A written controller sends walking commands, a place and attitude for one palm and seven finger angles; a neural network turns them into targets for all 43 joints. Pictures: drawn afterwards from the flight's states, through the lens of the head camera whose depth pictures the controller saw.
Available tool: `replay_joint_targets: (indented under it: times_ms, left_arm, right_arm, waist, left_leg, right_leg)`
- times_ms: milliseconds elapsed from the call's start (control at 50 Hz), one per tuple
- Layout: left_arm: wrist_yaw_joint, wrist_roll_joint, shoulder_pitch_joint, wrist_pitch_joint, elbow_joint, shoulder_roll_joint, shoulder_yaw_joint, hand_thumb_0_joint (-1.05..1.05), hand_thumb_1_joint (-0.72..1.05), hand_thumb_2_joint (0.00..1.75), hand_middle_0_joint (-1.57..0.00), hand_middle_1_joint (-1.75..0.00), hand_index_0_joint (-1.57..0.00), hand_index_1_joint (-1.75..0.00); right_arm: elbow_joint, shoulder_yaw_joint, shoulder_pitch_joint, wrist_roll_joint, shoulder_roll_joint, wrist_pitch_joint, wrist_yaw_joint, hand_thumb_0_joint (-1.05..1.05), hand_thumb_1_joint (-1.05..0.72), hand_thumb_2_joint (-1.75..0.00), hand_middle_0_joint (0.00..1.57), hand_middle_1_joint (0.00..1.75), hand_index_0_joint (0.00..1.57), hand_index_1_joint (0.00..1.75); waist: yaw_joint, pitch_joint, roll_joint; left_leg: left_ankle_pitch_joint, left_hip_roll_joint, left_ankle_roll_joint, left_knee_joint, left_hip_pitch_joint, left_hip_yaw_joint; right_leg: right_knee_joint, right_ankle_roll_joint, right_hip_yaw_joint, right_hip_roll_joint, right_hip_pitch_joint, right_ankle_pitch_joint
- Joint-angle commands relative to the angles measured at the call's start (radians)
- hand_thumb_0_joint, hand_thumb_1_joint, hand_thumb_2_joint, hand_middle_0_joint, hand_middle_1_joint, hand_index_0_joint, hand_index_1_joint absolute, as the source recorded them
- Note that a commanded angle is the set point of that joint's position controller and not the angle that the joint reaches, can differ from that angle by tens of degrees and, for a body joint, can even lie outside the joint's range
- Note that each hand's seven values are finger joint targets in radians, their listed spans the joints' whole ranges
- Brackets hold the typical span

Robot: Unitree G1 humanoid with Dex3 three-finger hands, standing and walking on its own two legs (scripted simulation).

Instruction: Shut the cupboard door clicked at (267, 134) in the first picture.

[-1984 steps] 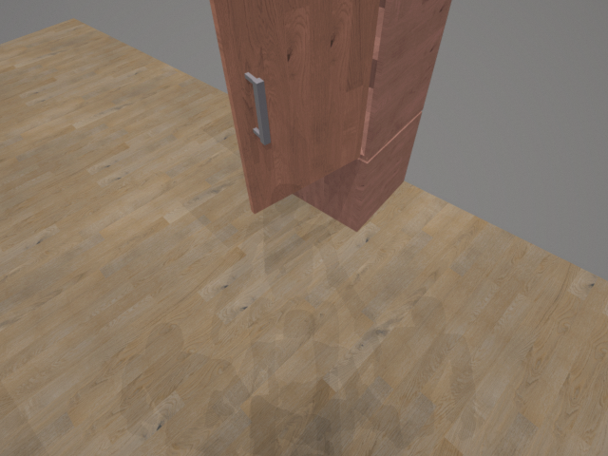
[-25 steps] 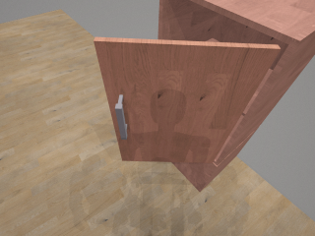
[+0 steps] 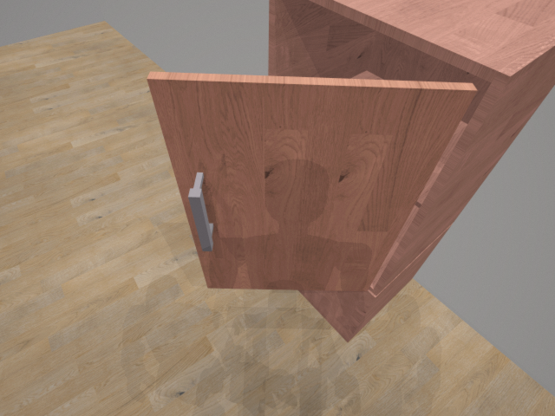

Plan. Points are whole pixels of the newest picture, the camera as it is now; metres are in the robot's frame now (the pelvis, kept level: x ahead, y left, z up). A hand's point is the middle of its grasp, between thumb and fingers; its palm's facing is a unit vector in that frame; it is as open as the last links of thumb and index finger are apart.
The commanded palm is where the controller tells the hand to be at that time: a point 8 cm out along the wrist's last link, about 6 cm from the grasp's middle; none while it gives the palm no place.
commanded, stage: look again from close up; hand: left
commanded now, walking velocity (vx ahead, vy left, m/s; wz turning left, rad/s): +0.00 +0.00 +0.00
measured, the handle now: (203, 214) +0.43 +0.16 +0.00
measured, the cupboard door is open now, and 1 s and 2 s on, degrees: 49 49 49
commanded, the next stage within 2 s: raise the hand and make a fist in 0.56 s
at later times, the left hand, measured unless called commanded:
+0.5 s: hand out of the picture +0.01 +0.18 -0.17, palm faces +0.01 -0.97 -0.23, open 7.4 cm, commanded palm none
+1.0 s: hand (179, 386) +0.16 +0.15 -0.03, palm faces +0.04 -1.00 -0.02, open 6.6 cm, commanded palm +0.10 +0.22 -0.06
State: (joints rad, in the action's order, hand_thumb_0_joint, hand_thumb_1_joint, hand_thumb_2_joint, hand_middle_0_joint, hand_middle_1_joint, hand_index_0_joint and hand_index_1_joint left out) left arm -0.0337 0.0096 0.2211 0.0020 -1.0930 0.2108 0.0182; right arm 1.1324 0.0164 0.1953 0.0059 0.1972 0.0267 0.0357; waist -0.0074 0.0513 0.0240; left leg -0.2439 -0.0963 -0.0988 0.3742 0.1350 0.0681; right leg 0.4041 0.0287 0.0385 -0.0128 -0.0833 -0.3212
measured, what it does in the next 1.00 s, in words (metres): steps on the spot: right foot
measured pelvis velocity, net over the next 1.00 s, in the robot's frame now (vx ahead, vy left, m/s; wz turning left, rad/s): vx -0.04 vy -0.05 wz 0.05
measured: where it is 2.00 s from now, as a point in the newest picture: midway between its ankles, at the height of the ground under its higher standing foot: outside the picture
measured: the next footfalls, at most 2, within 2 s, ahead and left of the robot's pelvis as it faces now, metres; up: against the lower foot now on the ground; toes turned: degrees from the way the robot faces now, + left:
right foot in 0.86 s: +0.07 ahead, -0.09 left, +0.00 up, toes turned +4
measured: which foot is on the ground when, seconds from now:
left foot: down 0.00-1.00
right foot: down 0.00-0.70, up 0.72-0.84, down 0.86-1.00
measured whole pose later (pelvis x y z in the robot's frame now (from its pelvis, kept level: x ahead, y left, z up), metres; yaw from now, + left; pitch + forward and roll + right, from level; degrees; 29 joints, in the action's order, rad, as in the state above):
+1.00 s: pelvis -0.04 -0.05 -0.07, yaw +3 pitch +7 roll +3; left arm 0.32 -0.30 0.32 0.53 -0.28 0.21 -0.19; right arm 0.62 -0.03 0.22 -0.03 0.23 0.25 -0.02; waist 0.05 -0.13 0.05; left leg -0.48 -0.09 -0.02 1.01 0.67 0.05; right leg 1.04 0.10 0.05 -0.03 -0.77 -0.40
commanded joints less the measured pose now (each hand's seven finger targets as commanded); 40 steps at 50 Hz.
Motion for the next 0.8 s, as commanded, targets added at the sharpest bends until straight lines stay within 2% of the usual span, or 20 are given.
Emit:
replay_joint_targets:
  times_ms: [0, 140, 200, 240, 280, 300, 400, 440, 500, 580, 600, 620, 640, 660, 680, 700, 720, 740, 760, 780]
  left_arm:
    - [-0.010, 0.003, 0.056, 0.018, 0.032, 0.123, -0.030, 0.00, 0.90, 0.90, -0.20, -0.30, -0.20, -0.30]
    - [-0.010, 0.000, 0.050, 0.018, 0.029, 0.129, -0.031, 0.00, 0.90, 0.90, -0.20, -0.30, -0.20, -0.30]
    - [-0.009, 0.003, 0.054, 0.019, 0.030, 0.126, -0.031, 0.00, 0.90, 0.90, -0.20, -0.30, -0.20, -0.30]
    - [-0.008, 0.000, 0.051, 0.018, 0.026, 0.129, -0.030, 0.00, 0.90, 0.90, -0.20, -0.30, -0.20, -0.30]
    - [-0.007, 0.000, 0.052, 0.018, 0.026, 0.128, -0.030, 0.00, 0.90, 0.90, -0.20, -0.30, -0.20, -0.30]
    - [-0.008, 0.002, 0.051, 0.019, 0.027, 0.126, -0.030, 0.00, 0.90, 0.90, -0.20, -0.30, -0.20, -0.30]
    - [-0.008, 0.003, 0.059, 0.023, 0.026, 0.129, -0.032, 0.00, 0.90, 0.90, -0.20, -0.30, -0.20, -0.30]
    - [-0.007, 0.000, 0.051, 0.023, 0.024, 0.137, -0.032, 0.00, 0.90, 0.90, -0.20, -0.30, -0.20, -0.30]
    - [-0.007, 0.002, 0.057, 0.023, 0.025, 0.130, -0.033, 0.00, 0.90, 0.90, -0.20, -0.30, -0.20, -0.30]
    - [-0.006, -0.001, 0.055, 0.025, 0.023, 0.136, -0.033, 0.00, 0.90, 0.90, -0.20, -0.30, -0.20, -0.30]
    - [-0.007, 0.002, 0.061, 0.026, 0.024, 0.136, -0.033, 0.00, 0.90, 0.90, -0.20, -0.30, -0.20, -0.30]
    - [-0.007, 0.000, 0.058, 0.026, 0.024, 0.139, -0.033, 0.00, 0.90, 0.90, -0.20, -0.30, -0.20, -0.30]
    - [-0.053, 0.019, 0.131, 0.056, 0.013, 0.062, -0.016, 0.00, 0.90, 0.90, -0.20, -0.30, -0.20, -0.30]
    - [-0.104, -0.068, -0.673, 0.316, 1.541, 0.726, -0.546, 0.00, 0.90, 0.90, -0.20, -0.30, -0.20, -0.30]
    - [-0.114, -0.109, 0.059, 0.261, 1.200, 0.185, -0.067, 0.00, 0.90, 0.90, -0.22, -0.32, -0.22, -0.32]
    - [-0.159, -0.152, 0.085, 0.209, 1.179, 0.176, -0.148, 0.00, 0.90, 0.90, -0.24, -0.34, -0.24, -0.34]
    - [-0.108, -0.139, 0.253, 0.106, 0.974, -0.127, 0.045, 0.00, 0.90, 0.90, -0.25, -0.36, -0.25, -0.36]
    - [-0.088, -0.158, -0.027, 0.150, 1.183, 0.000, -0.030, 0.00, 0.90, 0.90, -0.27, -0.38, -0.27, -0.38]
    - [-0.058, -0.172, -0.002, 0.188, 1.160, 0.015, -0.062, 0.00, 0.90, 0.90, -0.29, -0.40, -0.29, -0.40]
    - [-0.030, -0.174, 0.053, 0.228, 1.015, 0.005, -0.092, 0.00, 0.90, 0.90, -0.31, -0.42, -0.31, -0.42]
  right_arm:
    - [-0.029, -0.020, 0.035, 0.003, 0.138, 0.019, 0.011, 0.00, -0.90, -0.90, 0.20, 0.30, 0.20, 0.30]
    - [-0.027, -0.018, 0.033, 0.004, 0.147, 0.019, 0.012, 0.00, -0.90, -0.90, 0.20, 0.30, 0.20, 0.30]
    - [-0.027, -0.018, 0.026, 0.002, 0.142, 0.019, 0.012, 0.00, -0.90, -0.90, 0.20, 0.30, 0.20, 0.30]
    - [-0.024, -0.017, 0.026, 0.003, 0.150, 0.019, 0.012, 0.00, -0.90, -0.90, 0.20, 0.30, 0.20, 0.30]
    - [-0.025, -0.016, 0.024, 0.004, 0.151, 0.019, 0.011, 0.00, -0.90, -0.90, 0.20, 0.30, 0.20, 0.30]
    - [-0.025, -0.016, 0.024, 0.002, 0.145, 0.018, 0.011, 0.00, -0.90, -0.90, 0.20, 0.30, 0.20, 0.30]
    - [-0.023, -0.018, 0.018, 0.002, 0.143, 0.019, 0.010, 0.00, -0.90, -0.90, 0.20, 0.30, 0.20, 0.30]
    - [-0.020, -0.017, 0.019, 0.003, 0.153, 0.018, 0.011, 0.00, -0.90, -0.90, 0.20, 0.30, 0.20, 0.30]
    - [-0.020, -0.016, 0.015, 0.002, 0.142, 0.019, 0.010, 0.00, -0.90, -0.90, 0.20, 0.30, 0.20, 0.30]
    - [-0.018, -0.016, 0.018, 0.004, 0.154, 0.019, 0.010, 0.00, -0.90, -0.90, 0.20, 0.30, 0.20, 0.30]
    - [-0.019, -0.016, 0.016, 0.001, 0.149, 0.020, 0.011, 0.00, -0.90, -0.90, 0.20, 0.30, 0.20, 0.30]
    - [-0.019, -0.017, 0.019, 0.002, 0.156, 0.020, 0.011, 0.00, -0.90, -0.90, 0.20, 0.30, 0.20, 0.30]
    - [-0.077, -0.014, 0.049, -0.004, 0.122, 0.022, 0.004, 0.00, -0.90, -0.90, 0.20, 0.30, 0.20, 0.30]
    - [-0.332, -0.079, 0.257, -0.041, 0.332, 0.206, 0.076, 0.00, -0.90, -0.90, 0.20, 0.30, 0.20, 0.30]
    - [-0.332, 0.013, 0.127, -0.095, 0.211, 0.316, 0.100, 0.00, -0.90, -0.90, 0.20, 0.30, 0.20, 0.30]
    - [-0.278, -0.011, 0.079, -0.083, 0.218, 0.319, 0.100, 0.00, -0.90, -0.90, 0.20, 0.30, 0.20, 0.30]
    - [-0.299, -0.017, 0.057, -0.066, 0.121, 0.307, 0.043, 0.00, -0.90, -0.90, 0.20, 0.30, 0.20, 0.30]
    - [-0.393, -0.068, 0.065, -0.040, 0.189, 0.312, -0.003, 0.00, -0.90, -0.90, 0.20, 0.30, 0.20, 0.30]
    - [-0.442, -0.091, 0.040, -0.026, 0.189, 0.329, -0.012, 0.00, -0.90, -0.90, 0.20, 0.30, 0.20, 0.30]
    - [-0.449, -0.091, 0.029, -0.025, 0.186, 0.336, -0.012, 0.00, -0.90, -0.90, 0.20, 0.30, 0.20, 0.30]
  waist:
    - [-0.002, -0.037, -0.011]
    - [0.001, -0.048, -0.021]
    - [-0.002, -0.030, -0.002]
    - [-0.001, -0.036, -0.019]
    - [-0.001, -0.041, -0.007]
    - [-0.002, -0.020, 0.005]
    - [-0.004, -0.032, 0.008]
    - [0.000, -0.042, -0.008]
    - [-0.006, -0.017, -0.010]
    - [-0.001, -0.050, -0.014]
    - [-0.005, -0.038, 0.005]
    - [-0.001, -0.057, -0.006]
    - [0.026, -0.049, -0.086]
    - [0.167, -0.425, -0.124]
    - [0.099, -0.449, -0.476]
    - [0.028, -0.442, -0.370]
    - [0.064, -0.237, -0.231]
    - [0.069, -0.183, -0.150]
    - [0.059, -0.137, -0.119]
    - [0.054, -0.038, 0.009]
  left_leg:
    - [0.375, 0.205, 0.040, -0.036, -0.052, -0.180]
    - [0.396, 0.210, 0.043, -0.044, -0.069, -0.183]
    - [0.386, 0.209, 0.040, -0.043, -0.060, -0.182]
    - [0.361, 0.210, 0.043, -0.055, -0.063, -0.183]
    - [0.357, 0.211, 0.043, -0.057, -0.069, -0.187]
    - [0.357, 0.209, 0.040, -0.053, -0.054, -0.184]
    - [0.349, 0.206, 0.040, -0.048, -0.059, -0.179]
    - [0.346, 0.207, 0.045, -0.056, -0.063, -0.182]
    - [0.329, 0.206, 0.042, -0.057, -0.047, -0.181]
    - [0.354, 0.207, 0.046, -0.055, -0.063, -0.183]
    - [0.355, 0.206, 0.042, -0.047, -0.058, -0.178]
    - [0.361, 0.206, 0.045, -0.047, -0.063, -0.178]
    - [0.698, 0.203, 0.072, 0.167, -0.052, -0.122]
    - [0.780, 0.162, 0.088, 0.184, -0.443, -0.246]
    - [0.864, 0.215, 0.095, 0.179, -0.555, -0.269]
    - [0.780, 0.204, 0.146, 0.122, -0.349, -0.276]
    - [0.601, 0.201, 0.119, -0.017, -0.113, -0.232]
    - [0.526, 0.165, 0.114, 0.042, -0.045, -0.202]
    - [0.432, 0.145, 0.127, 0.132, 0.075, -0.189]
    - [0.254, 0.121, 0.136, 0.194, 0.216, -0.182]
  right_leg:
    - [-0.045, 0.025, -0.117, 0.138, -0.035, 0.299]
    - [-0.045, 0.026, -0.114, 0.140, -0.030, 0.299]
    - [-0.055, 0.024, -0.115, 0.138, -0.034, 0.303]
    - [-0.057, 0.024, -0.116, 0.142, -0.033, 0.280]
    - [-0.062, 0.023, -0.118, 0.141, -0.034, 0.274]
    - [-0.064, 0.023, -0.116, 0.139, -0.035, 0.289]
    - [-0.072, 0.023, -0.119, 0.146, -0.024, 0.324]
    - [-0.069, 0.025, -0.122, 0.148, -0.020, 0.322]
    - [-0.080, 0.023, -0.117, 0.147, -0.027, 0.299]
    - [-0.073, 0.025, -0.120, 0.150, -0.012, 0.328]
    - [-0.075, 0.023, -0.117, 0.149, -0.014, 0.349]
    - [-0.072, 0.024, -0.119, 0.152, -0.004, 0.360]
    - [0.026, -0.039, -0.109, 0.149, -0.088, 0.715]
    - [0.408, -0.024, 0.042, 0.022, -0.221, 0.540]
    - [0.695, -0.017, 0.044, -0.025, -0.359, 0.032]
    - [0.785, 0.004, 0.025, 0.007, -0.272, -0.059]
    - [0.694, -0.002, 0.022, 0.009, -0.396, -0.085]
    - [0.533, 0.002, 0.021, 0.024, -0.455, -0.073]
    - [0.449, 0.008, 0.033, 0.035, -0.465, -0.082]
    - [0.380, 0.014, 0.035, 0.039, -0.491, -0.066]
